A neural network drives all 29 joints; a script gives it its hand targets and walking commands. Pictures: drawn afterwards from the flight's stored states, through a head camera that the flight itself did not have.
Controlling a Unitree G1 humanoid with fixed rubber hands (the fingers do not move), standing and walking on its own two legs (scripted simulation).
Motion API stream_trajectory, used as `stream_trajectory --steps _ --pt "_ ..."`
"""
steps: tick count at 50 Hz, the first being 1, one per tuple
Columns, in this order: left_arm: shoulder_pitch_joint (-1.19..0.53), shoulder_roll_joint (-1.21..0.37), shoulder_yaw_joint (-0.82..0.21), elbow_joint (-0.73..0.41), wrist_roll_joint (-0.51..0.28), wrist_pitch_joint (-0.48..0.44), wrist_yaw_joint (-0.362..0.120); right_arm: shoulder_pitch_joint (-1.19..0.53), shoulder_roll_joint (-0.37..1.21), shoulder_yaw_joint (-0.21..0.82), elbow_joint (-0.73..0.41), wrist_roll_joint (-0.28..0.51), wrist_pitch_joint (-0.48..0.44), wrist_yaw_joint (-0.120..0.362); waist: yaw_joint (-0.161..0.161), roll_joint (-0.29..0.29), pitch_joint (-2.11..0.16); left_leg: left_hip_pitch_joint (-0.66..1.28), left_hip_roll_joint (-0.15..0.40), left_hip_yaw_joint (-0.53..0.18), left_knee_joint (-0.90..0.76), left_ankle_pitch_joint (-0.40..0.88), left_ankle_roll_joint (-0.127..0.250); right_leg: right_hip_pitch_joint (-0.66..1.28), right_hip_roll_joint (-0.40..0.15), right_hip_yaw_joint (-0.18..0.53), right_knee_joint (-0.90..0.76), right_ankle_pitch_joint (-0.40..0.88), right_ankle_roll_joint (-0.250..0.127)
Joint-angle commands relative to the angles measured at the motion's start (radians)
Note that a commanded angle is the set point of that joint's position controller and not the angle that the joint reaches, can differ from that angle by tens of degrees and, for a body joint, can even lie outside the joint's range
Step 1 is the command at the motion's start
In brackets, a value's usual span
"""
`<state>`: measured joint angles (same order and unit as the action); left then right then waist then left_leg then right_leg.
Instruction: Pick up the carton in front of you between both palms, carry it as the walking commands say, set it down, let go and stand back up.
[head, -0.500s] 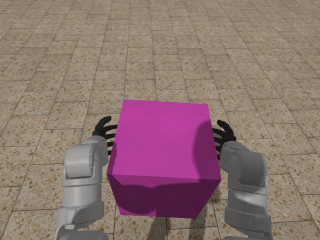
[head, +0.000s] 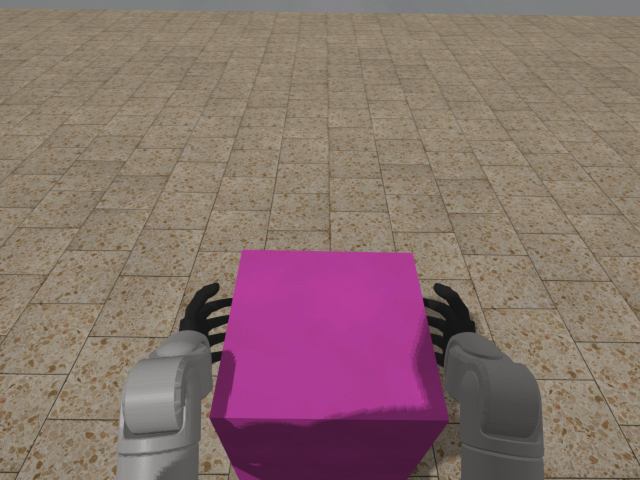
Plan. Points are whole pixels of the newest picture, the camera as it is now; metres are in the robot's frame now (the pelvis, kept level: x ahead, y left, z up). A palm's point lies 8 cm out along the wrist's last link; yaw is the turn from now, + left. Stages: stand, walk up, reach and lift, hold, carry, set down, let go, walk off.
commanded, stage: carry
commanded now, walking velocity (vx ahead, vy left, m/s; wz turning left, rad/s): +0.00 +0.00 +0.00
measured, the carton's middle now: (324, 374) +0.26 +0.00 +0.01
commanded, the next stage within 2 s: hold in 1.86 s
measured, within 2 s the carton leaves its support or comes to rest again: neither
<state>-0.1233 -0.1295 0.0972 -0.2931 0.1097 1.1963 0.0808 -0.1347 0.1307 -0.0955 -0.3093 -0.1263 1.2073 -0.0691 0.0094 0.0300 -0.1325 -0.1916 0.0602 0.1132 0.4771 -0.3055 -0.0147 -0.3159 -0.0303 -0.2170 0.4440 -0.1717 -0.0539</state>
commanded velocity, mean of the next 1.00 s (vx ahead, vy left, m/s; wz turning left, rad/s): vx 0.00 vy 0.00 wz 0.00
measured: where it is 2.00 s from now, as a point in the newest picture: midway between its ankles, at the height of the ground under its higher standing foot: outside the picture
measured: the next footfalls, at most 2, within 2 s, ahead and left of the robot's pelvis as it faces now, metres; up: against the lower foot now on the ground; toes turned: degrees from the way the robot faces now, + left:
none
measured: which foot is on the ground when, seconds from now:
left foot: down 0.00-1.00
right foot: down 0.00-1.00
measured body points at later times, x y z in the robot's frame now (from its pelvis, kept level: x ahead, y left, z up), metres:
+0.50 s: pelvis +0.02 +0.01 -0.01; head -0.02 +0.01 +0.44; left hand +0.29 +0.17 +0.08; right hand +0.29 -0.14 +0.08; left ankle -0.05 +0.11 -0.74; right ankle +0.04 -0.09 -0.74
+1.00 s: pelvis -0.01 +0.02 +0.00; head -0.06 +0.02 +0.44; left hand +0.26 +0.17 +0.05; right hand +0.26 -0.13 +0.06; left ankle -0.05 +0.11 -0.74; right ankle +0.04 -0.09 -0.74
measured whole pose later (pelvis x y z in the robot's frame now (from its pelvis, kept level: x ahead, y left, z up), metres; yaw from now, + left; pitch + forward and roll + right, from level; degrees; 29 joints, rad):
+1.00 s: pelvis -0.01 +0.02 +0.00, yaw +0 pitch +1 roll +0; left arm -0.12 -0.13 0.10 -0.12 0.17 1.06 0.05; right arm -0.12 0.13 -0.10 -0.12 -0.17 1.05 -0.04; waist 0.00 0.00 -0.14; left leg -0.22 0.03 0.14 0.53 -0.33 0.02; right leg -0.36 -0.08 -0.19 0.51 -0.18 -0.02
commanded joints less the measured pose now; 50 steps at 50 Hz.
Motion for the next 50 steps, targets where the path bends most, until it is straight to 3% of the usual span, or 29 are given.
stream_trajectory --steps 1,4,9,17,34,50 --pt "-0.484 -0.874 -0.698 -0.083 -0.405 0.008 -0.257 -0.44 0.88 0.699 -0.046 0.397 0.005 0.235 -0.01 -0.018 -0.234 0.024 0.128 -0.07 -0.033 0.347 -0.004 0.186 -0.165 0.141 0.021 0.378 0.026" --pt "-0.442 -0.838 -0.68 -0.034 -0.382 0.03 -0.252 -0.393 0.846 0.671 0.015 0.378 0.022 0.234 -0.009 -0.011 -0.247 0.032 0.115 -0.066 0.012 0.528 -0.002 0.188 -0.161 0.136 0.089 0.528 0.022" --pt "-0.493 -0.866 -0.679 -0.008 -0.385 0.032 -0.257 -0.446 0.878 0.67 0.039 0.387 0.022 0.243 -0.009 -0.006 -0.222 0.03 0.111 -0.065 0.026 0.578 0.003 0.146 -0.147 0.13 0.118 0.481 0.026" --pt "-0.523 -0.891 -0.691 -0.061 -0.402 0.024 -0.253 -0.486 0.902 0.69 -0.027 0.413 0.015 0.238 -0.011 -0.017 -0.242 0.019 0.103 -0.073 0.035 0.473 0.021 0.152 -0.15 0.137 0.125 0.391 0.016" --pt "-0.503 -0.89 -0.693 -0.015 -0.38 0.019 -0.262 -0.463 0.9 0.689 0.022 0.388 0.01 0.246 -0.008 -0.026 -0.159 -0.048 0.094 -0.087 -0.041 0.193 0.04 0.118 -0.15 0.156 0.037 0.181 0.021" --pt "-0.472 -0.839 -0.625 0.115 -0.264 -0.196 -0.262 -0.428 0.852 0.62 0.158 0.266 -0.204 0.245 -0.008 -0.029 -0.156 -0.084 0.091 -0.094 -0.072 0.082 0.051 0.106 -0.147 0.162 0.002 0.087 0.027"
